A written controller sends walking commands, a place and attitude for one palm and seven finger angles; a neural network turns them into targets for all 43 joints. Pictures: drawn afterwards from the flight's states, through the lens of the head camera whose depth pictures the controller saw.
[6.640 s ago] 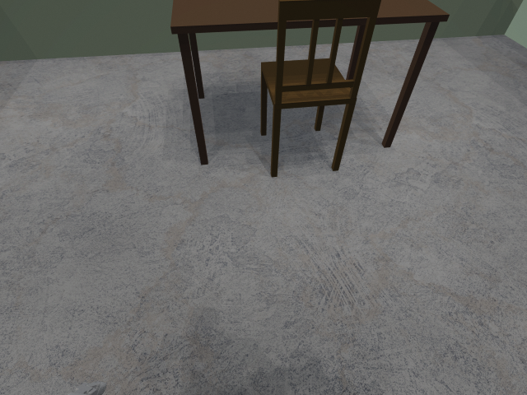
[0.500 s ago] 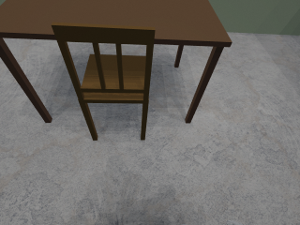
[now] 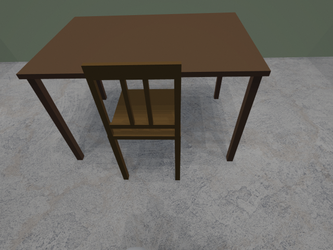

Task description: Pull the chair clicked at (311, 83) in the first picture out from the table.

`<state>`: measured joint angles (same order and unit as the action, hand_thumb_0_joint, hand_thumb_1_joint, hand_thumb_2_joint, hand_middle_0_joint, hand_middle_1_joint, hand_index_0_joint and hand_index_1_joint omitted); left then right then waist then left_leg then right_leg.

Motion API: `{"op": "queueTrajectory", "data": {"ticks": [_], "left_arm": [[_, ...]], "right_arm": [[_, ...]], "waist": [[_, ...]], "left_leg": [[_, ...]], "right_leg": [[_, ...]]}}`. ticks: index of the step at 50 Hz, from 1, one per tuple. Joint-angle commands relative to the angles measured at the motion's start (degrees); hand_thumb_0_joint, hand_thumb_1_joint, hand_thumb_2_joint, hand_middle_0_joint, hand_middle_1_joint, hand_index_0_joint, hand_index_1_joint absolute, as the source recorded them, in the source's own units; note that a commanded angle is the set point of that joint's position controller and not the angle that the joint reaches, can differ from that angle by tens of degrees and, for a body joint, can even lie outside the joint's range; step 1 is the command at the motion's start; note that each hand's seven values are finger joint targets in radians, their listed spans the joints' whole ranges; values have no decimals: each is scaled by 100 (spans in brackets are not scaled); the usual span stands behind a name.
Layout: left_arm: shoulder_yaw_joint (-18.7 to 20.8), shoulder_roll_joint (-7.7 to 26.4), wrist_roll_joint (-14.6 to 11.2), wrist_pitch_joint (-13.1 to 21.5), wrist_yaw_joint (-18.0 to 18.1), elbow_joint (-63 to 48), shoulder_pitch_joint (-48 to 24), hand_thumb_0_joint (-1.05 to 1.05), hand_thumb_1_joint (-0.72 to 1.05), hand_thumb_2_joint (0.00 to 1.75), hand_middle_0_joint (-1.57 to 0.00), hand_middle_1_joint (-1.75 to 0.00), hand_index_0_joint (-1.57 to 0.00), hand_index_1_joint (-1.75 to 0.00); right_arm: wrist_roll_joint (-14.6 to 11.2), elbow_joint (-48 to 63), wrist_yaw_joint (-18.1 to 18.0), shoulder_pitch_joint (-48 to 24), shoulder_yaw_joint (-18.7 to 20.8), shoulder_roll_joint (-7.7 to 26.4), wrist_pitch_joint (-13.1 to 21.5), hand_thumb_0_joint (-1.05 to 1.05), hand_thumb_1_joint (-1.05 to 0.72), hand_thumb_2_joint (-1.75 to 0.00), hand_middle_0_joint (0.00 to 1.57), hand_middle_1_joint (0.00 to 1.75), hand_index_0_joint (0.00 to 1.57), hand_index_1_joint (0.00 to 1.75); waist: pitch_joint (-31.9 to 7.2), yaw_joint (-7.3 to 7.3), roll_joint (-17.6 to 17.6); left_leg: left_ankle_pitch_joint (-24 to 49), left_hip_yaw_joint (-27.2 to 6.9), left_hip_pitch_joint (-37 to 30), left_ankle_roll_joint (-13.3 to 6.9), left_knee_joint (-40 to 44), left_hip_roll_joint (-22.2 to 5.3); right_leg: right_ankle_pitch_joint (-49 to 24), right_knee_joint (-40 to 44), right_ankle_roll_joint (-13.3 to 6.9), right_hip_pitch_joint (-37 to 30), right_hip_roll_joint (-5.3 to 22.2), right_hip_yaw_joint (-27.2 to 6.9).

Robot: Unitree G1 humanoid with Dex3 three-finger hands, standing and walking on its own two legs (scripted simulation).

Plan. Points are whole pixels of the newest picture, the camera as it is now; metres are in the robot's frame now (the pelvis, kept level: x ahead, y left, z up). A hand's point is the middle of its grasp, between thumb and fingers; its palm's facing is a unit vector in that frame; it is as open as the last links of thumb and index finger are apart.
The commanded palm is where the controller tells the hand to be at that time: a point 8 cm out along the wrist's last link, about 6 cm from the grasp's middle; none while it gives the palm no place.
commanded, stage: take the last steps up to it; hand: left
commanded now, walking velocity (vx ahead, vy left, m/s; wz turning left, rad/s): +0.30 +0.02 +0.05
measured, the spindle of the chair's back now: (128, 103) +0.73 +0.22 -0.10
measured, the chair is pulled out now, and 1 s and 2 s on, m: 0.00 0.00 0.00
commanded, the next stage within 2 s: come to a stop and stand still in 0.62 s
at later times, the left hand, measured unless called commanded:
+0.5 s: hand (87, 242) +0.19 +0.26 -0.18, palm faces +0.04 -0.98 -0.18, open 7.4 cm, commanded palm none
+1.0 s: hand (111, 188) +0.35 +0.23 -0.18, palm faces +0.00 -0.97 -0.23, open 7.2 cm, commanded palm none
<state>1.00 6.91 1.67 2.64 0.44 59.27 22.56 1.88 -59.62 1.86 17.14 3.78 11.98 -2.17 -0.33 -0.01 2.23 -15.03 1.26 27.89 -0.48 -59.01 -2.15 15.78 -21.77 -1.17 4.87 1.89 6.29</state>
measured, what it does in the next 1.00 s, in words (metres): walks ahead: left foot, then right foot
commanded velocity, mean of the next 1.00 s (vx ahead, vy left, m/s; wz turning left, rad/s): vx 0.08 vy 0.01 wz -0.02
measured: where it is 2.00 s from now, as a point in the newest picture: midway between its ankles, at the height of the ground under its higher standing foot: outside the picture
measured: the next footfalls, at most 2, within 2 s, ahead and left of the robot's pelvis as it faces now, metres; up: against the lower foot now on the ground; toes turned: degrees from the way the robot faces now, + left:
left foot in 0.26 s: +0.18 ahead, +0.17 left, +0.00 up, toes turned +8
right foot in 0.72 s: +0.35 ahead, -0.07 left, +0.00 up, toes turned -8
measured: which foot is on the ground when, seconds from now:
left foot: up 0.00-0.24, down 0.26-0.72, up 0.74-1.00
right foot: down 0.00-0.26, up 0.28-0.70, down 0.72-1.00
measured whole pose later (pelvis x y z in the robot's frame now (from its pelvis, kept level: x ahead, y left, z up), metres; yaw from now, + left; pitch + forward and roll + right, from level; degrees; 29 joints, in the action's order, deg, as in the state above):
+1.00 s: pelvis +0.28 +0.05 -0.01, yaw -2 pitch -1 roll +0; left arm 2.4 9.4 1.6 -0.6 2.0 58.5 8.8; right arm 0.6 -59.8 -1.5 11.6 2.9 9.6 -2.3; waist 5.1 -0.1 1.1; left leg -24.2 2.7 20.6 2.2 -43.6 -1.6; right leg 12.2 -28.9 -1.7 16.1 1.9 6.7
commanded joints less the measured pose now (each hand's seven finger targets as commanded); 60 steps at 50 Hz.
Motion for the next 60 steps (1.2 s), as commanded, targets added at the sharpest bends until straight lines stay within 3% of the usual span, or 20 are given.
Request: {"op": "queueTrajectory", "data": {"ticks": [1, 7, 9, 11, 12, 13, 14, 17, 21, 31, 33, 34, 36, 37, 41, 48, 52, 55, 56, 60], "left_arm": [[166, 837, -36, 189, 76, -12, 361, 0, 90, 90, -20, -30, -20, -30], [211, 926, -6, 163, 95, 383, 732, 0, 90, 90, -20, -30, -20, -30], [258, 985, 0, 117, 98, 388, 573, 0, 90, 90, -20, -30, -20, -30], [274, 939, -45, 77, 78, 403, 353, 0, 90, 90, -20, -30, -20, -30], [241, 664, -86, 60, 38, 351, 539, 0, 90, 90, -20, -30, -20, -30], [171, 395, -118, 43, -3, 174, 551, 0, 90, 90, -20, -30, -20, -30], [190, 483, -86, 30, 22, 17, 176, 0, 90, 90, -20, -30, -20, -30], [257, 468, -33, 16, -74, 69, -385, 0, 90, 90, -20, -30, -20, -30], [231, 295, -8, -169, -101, 139, -35, 0, 90, 90, -20, -30, -20, -30], [234, 469, -23, -146, -121, -469, -1199, 0, 90, 90, -20, -30, -20, -30], [262, 570, -20, -88, -97, -331, -840, 0, 90, 90, -20, -30, -20, -30], [314, 804, -7, -14, -74, -156, -261, 0, 90, 90, -20, -30, -20, -30], [449, 1638, -67, 58, -9, 61, 656, 0, 90, 90, -20, -30, -20, -30], [415, 1562, -100, 76, 26, 27, 372, 0, 90, 90, -20, -30, -20, -30], [213, 1013, -41, -37, 189, -268, -1099, 0, 90, 90, -20, -30, -20, -30], [364, 1281, -23, -319, 229, -292, -1060, 0, 90, 90, -20, -30, -20, -30], [385, 1246, -53, -394, 226, -374, -1225, 0, 90, 90, -20, -30, -20, -30], [258, 826, -91, -516, 223, -441, -1060, 0, 90, 90, -20, -30, -20, -30], [278, 896, -88, -564, 232, -373, -1050, 0, 90, 90, -20, -30, -20, -30], [271, 869, -86, -500, 165, -92, -638, 0, 90, 90, -20, -30, -20, -30]], "right_arm": [[-48, 423, -7, -494, 12, 138, 228, 0, -90, -90, 20, 30, 20, 30], [-69, 512, 31, -1056, -90, -78, 374, 0, -90, -90, 20, 30, 20, 30], [-79, 444, 11, -800, -77, -21, 430, 0, -90, -90, 20, 30, 20, 30], [-34, 79, -80, 259, -24, 193, 519, 0, -90, -90, 20, 30, 20, 30], [22, -128, -167, 1034, 87, 720, 576, 0, -90, -90, 20, 30, 20, 30], [0, -206, -240, 1597, 221, 1294, 550, 0, -90, -90, 20, 30, 20, 30], [-34, -274, -299, 1557, 210, 1273, 504, 0, -90, -90, 20, 30, 20, 30], [-38, -5, -327, 475, 17, 394, 586, 0, -90, -90, 20, 30, 20, 30], [-82, 61, -343, 139, -60, 250, 688, 0, -90, -90, 20, 30, 20, 30], [-5, -82, -297, 382, 30, 504, 559, 0, -90, -90, 20, 30, 20, 30], [-23, -151, -296, 370, 2, 413, 527, 0, -90, -90, 20, 30, 20, 30], [-57, -167, -282, 353, -37, 344, 543, 0, -90, -90, 20, 30, 20, 30], [-148, 10, -260, 590, -114, 15, 554, 0, -90, -90, 20, 30, 20, 30], [-155, -5, -304, 409, -108, 114, 487, 0, -90, -90, 20, 30, 20, 30], [-186, -214, -366, 404, -213, -210, 236, 0, -90, -90, 20, 30, 20, 30], [-161, 66, -346, 89, -48, -36, -8, 0, -90, -90, 20, 30, 20, 30], [-135, 97, -320, 254, -29, 57, 59, 0, -90, -90, 20, 30, 20, 30], [-50, 387, -367, -192, 27, 727, 159, 0, -90, -90, 20, 30, 20, 30], [-51, 429, -447, -377, -16, 676, 180, 0, -90, -90, 20, 30, 20, 30], [-86, 465, -488, -757, -94, 514, 242, 0, -90, -90, 20, 30, 20, 30]], "waist": [[832, 113, -973], [680, 314, -1147], [655, 158, -1154], [224, -344, -690], [-369, -578, 423], [-662, -633, 1637], [-590, -690, 1269], [411, -306, 304], [420, 114, 333], [643, -93, 225], [483, 88, 60], [191, 371, -344], [-656, 488, -1827], [-760, 464, -1574], [-268, -114, -593], [-184, 50, -1076], [-283, -174, -1106], [-28, -92, 1379], [47, -39, 1029], [-220, 146, 376]], "left_leg": [[391, 73, 767, 129, 320, -286], [123, 492, 274, 18, 1858, -188], [35, 512, -485, -103, 2292, -123], [324, 667, -2094, -157, 3125, 113], [219, -411, -3335, -420, 3438, -757], [113, -2426, -3881, -901, 4173, -2059], [-438, -2721, -3649, -1128, 4564, -2302], [-29, -1459, -2118, -1000, 4770, -1793], [970, -406, -1658, -968, 4933, -1409], [1569, -60, -2020, -918, 4387, -1400], [1743, 106, -1779, -700, 3692, -1205], [1693, 338, -1542, -479, 2841, -904], [-1937, 716, 14, -38, 6, 220], [-2083, 65, -71, -28, -535, 66], [-1393, -121, -940, 207, 594, -191], [-860, 111, -981, 294, 1474, 79], [471, 125, -1886, 225, 3229, -16], [2863, -1887, -1431, -764, 4491, -1869], [2629, -1788, -1157, -921, 4507, -1798], [2933, -942, -1960, -929, 4138, -1362]], "right_leg": [[-336, 1432, -536, 196, 1366, -912], [-1567, 918, -601, -226, 1394, -608], [-1267, 658, -591, 118, 1429, -599], [-1591, -688, -395, 583, 1021, -203], [-836, -2169, -174, 1354, 583, 108], [1667, -3753, 42, 2570, -63, 252], [1813, -4584, -69, 2984, 10, -326], [542, -4841, -71, 3016, 559, -585], [50, -4003, 120, 2565, 586, -460], [-206, -1596, 64, 1957, 267, -31], [-630, -917, 2, 1018, 55, 129], [-975, -587, -70, 152, 138, -77], [-2864, 232, -1199, -1280, 2193, -2750], [-3403, 354, -1390, -814, 2220, -2771], [-4703, 110, -1048, 613, 1643, -1092], [-3946, -49, -1046, 615, 1587, -1042], [-2615, -582, -567, 972, 1256, -915], [1753, -2596, 220, 1565, -112, -414], [1720, -3197, 182, 1488, -76, -902], [961, -3724, 317, 1877, -85, -968]]}}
